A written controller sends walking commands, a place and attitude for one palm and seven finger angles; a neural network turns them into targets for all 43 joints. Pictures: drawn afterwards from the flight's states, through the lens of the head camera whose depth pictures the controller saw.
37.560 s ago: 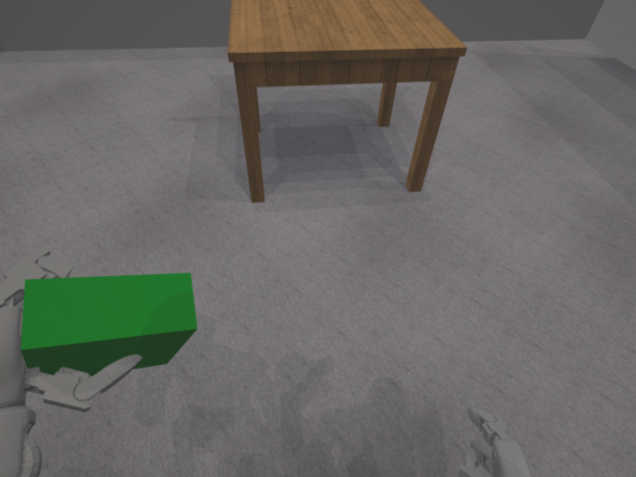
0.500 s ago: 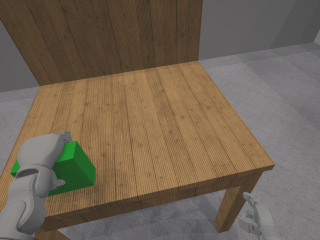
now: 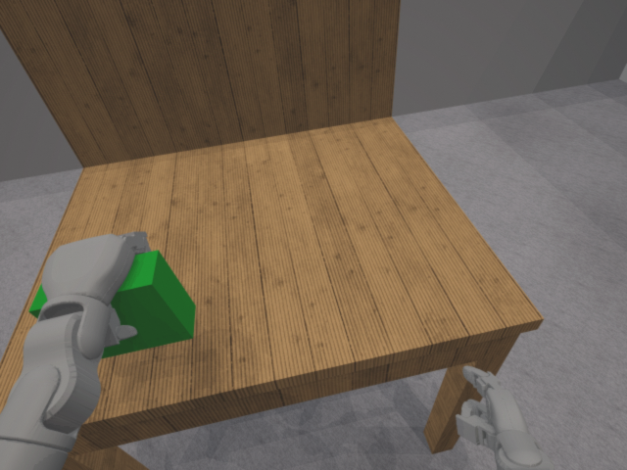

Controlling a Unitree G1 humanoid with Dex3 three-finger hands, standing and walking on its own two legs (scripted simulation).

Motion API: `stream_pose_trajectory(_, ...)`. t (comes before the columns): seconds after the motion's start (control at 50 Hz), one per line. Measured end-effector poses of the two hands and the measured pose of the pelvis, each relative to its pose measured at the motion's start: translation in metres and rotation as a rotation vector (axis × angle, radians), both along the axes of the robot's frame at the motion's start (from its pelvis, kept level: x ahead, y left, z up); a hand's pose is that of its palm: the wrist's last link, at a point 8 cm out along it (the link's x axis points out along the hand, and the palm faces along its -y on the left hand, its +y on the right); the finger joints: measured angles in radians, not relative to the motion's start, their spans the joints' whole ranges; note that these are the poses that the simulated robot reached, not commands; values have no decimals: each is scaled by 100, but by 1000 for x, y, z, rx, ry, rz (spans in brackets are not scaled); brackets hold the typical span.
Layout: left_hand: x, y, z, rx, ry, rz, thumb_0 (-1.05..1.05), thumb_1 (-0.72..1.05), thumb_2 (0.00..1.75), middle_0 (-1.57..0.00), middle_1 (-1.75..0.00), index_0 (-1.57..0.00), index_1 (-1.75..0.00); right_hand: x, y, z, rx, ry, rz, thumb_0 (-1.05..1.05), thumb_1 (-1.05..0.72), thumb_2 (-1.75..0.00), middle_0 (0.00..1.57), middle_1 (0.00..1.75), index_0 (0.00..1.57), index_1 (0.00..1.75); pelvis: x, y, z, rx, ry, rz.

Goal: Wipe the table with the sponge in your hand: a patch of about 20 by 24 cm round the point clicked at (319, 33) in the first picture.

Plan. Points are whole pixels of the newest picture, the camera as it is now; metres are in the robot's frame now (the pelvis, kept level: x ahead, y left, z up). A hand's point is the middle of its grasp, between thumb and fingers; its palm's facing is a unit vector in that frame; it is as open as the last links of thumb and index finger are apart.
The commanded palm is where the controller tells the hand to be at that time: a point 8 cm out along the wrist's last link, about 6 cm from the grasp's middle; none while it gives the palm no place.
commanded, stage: bring the sponge back beside the body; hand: left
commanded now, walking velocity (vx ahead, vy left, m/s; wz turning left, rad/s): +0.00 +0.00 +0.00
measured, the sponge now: (130, 316) +0.25 +0.30 +0.07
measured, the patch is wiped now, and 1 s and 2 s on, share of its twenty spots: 1.00 1.00 1.00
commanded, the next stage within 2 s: step back with the hand held close in 1.66 s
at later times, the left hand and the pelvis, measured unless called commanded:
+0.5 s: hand (99, 320) +0.22 +0.30 +0.11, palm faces +0.06 -0.09 -0.99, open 9.6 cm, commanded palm +0.19 +0.29 +0.18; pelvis +0.00 +0.00 +0.00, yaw +0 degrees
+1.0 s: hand (103, 345) +0.20 +0.28 +0.10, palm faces +0.05 -0.11 -0.99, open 9.6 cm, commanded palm +0.16 +0.28 +0.18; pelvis -0.01 +0.00 +0.00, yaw -1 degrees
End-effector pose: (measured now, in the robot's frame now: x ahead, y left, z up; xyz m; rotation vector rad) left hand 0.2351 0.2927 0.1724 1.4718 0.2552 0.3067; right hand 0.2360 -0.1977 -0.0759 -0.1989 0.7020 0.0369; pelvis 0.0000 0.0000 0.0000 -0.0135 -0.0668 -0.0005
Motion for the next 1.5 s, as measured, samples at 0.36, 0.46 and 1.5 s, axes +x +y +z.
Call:
stream_pose_trajectory(0.36,-27,1,-6,-22,-2,8,-1,-49,109,-77,-137,-78,-139,-2,-8,1,-17,-5,-3,1,-90,-90,20,30,20,30,0,0,-1,-2,-10,-5)
stream_pose_trajectory(0.46,-34,4,-6,-22,-9,27,-1,-49,109,-77,-137,-78,-139,1,-3,5,-15,-20,8,1,-90,-90,20,30,20,30,-2,-1,-1,-3,-16,-3)
stream_pose_trajectory(1.5,-86,-21,-17,-40,-16,15,-1,-49,109,-77,-137,-78,-139,-6,-2,13,6,-82,30,1,-90,-90,20,30,20,30,-16,-10,-3,-4,-51,-11)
